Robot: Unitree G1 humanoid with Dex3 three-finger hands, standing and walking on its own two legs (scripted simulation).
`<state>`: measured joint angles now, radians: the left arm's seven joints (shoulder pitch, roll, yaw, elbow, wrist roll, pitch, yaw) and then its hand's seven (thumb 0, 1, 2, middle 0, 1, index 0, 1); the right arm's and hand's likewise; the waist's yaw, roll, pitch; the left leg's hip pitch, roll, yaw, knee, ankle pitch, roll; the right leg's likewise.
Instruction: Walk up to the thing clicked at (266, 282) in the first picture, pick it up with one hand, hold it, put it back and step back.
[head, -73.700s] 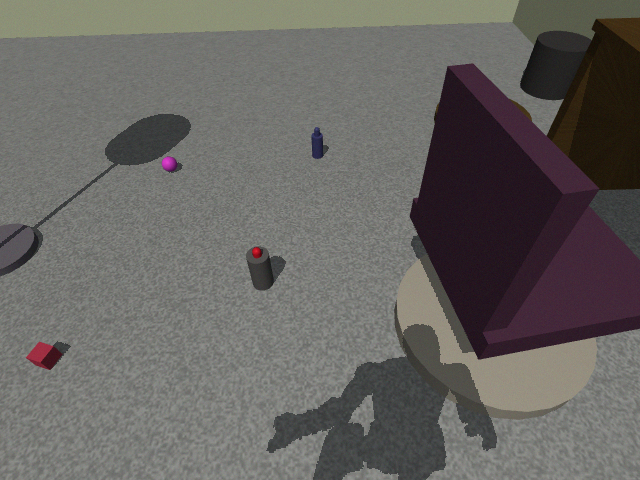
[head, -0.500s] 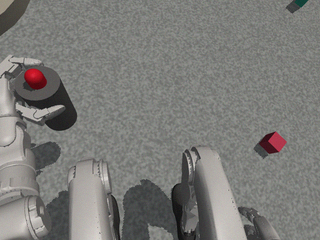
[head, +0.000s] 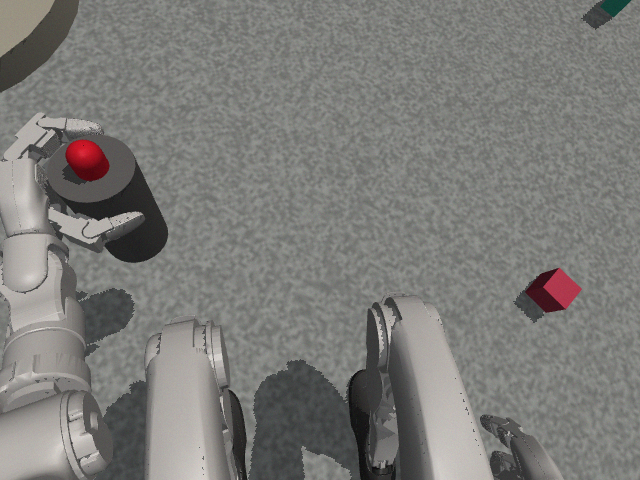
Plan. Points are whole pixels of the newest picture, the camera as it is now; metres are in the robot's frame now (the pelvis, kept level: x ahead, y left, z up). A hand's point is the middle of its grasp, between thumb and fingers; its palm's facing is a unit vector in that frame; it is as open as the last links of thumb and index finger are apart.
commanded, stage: lift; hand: left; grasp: from the side
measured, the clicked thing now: (113, 199) +0.47 +0.22 -0.06
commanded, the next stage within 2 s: none
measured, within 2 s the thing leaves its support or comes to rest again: neither
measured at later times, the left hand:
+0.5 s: hand (46, 178) +0.43 +0.23 +0.06, palm faces +0.12 -0.99 -0.08, open 11.6 cm
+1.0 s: hand out of the picture +0.41 +0.21 +0.25, palm faces +0.16 -0.99 -0.07, open 11.6 cm
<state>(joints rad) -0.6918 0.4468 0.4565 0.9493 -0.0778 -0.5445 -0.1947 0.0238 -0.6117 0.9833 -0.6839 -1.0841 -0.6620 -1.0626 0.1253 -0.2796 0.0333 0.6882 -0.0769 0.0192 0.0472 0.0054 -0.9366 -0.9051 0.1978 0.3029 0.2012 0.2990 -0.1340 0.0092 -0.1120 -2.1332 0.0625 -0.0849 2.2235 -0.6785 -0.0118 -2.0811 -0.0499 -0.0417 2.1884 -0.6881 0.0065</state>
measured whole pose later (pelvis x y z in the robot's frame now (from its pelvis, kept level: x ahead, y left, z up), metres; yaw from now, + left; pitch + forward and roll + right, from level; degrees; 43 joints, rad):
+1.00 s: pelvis +0.04 +0.00 +0.23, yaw +3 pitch +24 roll -2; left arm -0.24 0.25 0.20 0.43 -0.15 -0.32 -0.06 0.02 -0.61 0.99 -0.69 -1.08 -0.66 -1.06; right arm 0.16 -0.23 0.01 0.64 0.02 -0.05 -0.04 0.01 -0.92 -0.90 0.20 0.30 0.20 0.30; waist -0.03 0.03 -0.16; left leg -1.29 0.07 -0.03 1.47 -0.59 -0.02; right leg -1.25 -0.04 -0.06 1.43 -0.59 0.01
